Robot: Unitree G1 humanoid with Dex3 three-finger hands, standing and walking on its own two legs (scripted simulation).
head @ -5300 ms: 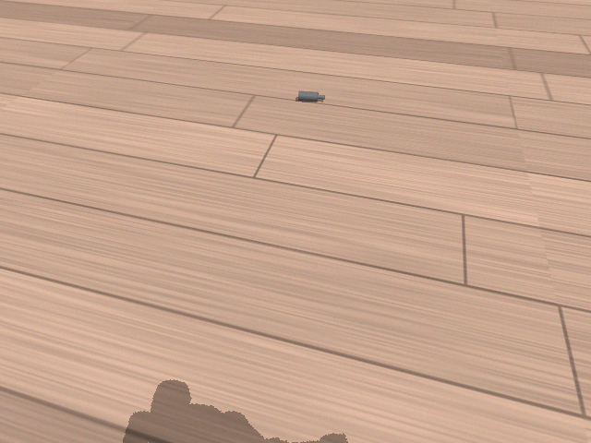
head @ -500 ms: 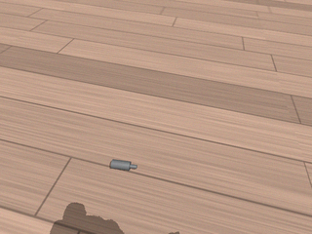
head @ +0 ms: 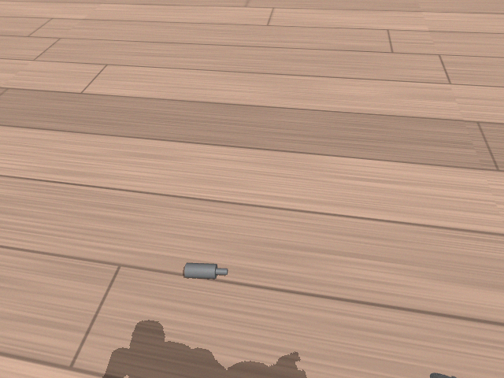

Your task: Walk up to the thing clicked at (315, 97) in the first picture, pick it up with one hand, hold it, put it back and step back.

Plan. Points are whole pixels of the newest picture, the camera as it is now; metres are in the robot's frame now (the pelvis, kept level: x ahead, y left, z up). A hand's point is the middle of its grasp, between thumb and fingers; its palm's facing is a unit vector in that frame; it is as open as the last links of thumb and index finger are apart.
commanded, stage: walk up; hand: left
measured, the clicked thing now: (206, 270) +0.63 +0.26 -0.73
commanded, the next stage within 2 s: stand in 1.54 s
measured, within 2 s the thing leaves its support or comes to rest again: neither
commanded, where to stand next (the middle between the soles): +0.13 -0.01 m, yaw +1 degrees
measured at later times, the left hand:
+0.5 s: hand out of the picture +0.10 +0.24 -0.14, palm faces -0.02 -0.95 -0.31, open 7.4 cm
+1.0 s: hand out of the picture +0.11 +0.24 -0.13, palm faces +0.02 -0.94 -0.33, open 7.4 cm
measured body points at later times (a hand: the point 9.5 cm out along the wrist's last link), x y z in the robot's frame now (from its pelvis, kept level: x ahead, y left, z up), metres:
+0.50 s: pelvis +0.01 +0.00 +0.02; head +0.02 +0.00 +0.47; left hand +0.10 +0.29 -0.12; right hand +0.07 -0.32 -0.10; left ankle +0.05 +0.11 -0.72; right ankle +0.05 -0.13 -0.72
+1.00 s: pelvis +0.04 -0.01 +0.03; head +0.05 -0.02 +0.48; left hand +0.11 +0.29 -0.11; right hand +0.15 -0.31 -0.11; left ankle +0.05 +0.11 -0.72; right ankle +0.05 -0.14 -0.72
